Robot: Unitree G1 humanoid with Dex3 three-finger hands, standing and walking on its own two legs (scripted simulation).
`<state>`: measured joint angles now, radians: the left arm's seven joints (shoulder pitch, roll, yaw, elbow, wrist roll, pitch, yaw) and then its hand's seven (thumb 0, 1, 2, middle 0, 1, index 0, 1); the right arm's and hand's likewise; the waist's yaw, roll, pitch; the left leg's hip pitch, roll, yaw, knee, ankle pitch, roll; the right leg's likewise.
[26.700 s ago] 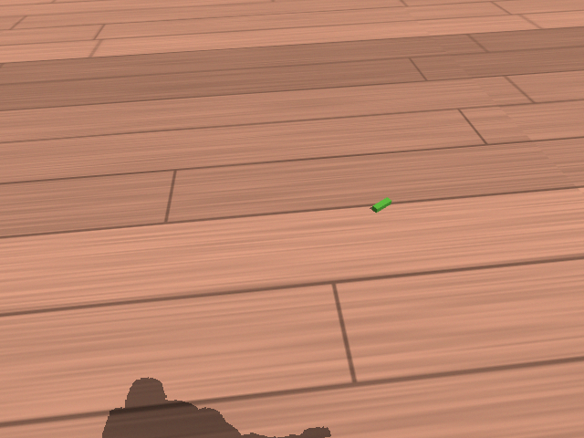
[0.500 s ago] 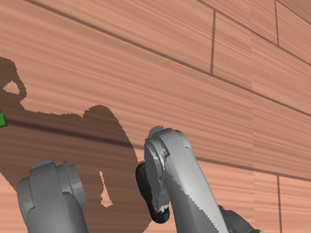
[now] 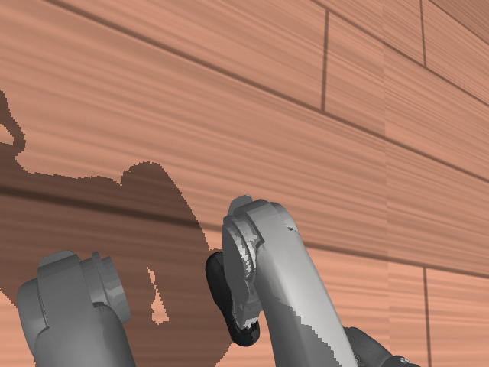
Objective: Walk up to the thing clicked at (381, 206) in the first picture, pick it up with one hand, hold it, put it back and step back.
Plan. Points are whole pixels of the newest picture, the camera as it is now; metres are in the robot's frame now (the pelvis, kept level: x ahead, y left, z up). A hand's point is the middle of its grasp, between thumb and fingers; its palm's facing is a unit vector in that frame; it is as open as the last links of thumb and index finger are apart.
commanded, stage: open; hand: left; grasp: from above
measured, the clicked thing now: out of the picture +0.43 +0.32 -0.28
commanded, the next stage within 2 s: withdraw in 0.78 s
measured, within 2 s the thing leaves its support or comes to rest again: neither
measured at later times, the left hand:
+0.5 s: hand out of the picture +0.41 +0.31 -0.25, palm faces -0.46 -0.15 -0.87, open 11.5 cm
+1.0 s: hand out of the picture +0.42 +0.32 -0.25, palm faces -0.43 -0.18 -0.88, open 12.7 cm
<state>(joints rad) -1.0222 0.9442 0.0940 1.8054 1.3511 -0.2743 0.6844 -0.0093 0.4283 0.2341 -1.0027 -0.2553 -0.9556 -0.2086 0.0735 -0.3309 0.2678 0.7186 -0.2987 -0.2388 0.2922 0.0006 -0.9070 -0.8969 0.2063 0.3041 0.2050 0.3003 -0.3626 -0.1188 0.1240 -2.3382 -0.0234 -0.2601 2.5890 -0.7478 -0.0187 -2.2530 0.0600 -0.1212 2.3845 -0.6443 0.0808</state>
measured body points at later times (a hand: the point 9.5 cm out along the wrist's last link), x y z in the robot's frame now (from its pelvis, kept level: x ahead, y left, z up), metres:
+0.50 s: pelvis +0.00 +0.00 +0.00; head +0.25 +0.14 +0.35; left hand +0.43 +0.32 -0.20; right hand +0.07 -0.26 -0.06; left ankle +0.06 +0.12 -0.26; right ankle +0.12 -0.13 -0.26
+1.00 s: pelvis +0.00 +0.00 +0.00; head +0.26 +0.14 +0.34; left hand +0.44 +0.33 -0.20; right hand +0.07 -0.25 -0.05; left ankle +0.06 +0.12 -0.26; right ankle +0.12 -0.13 -0.26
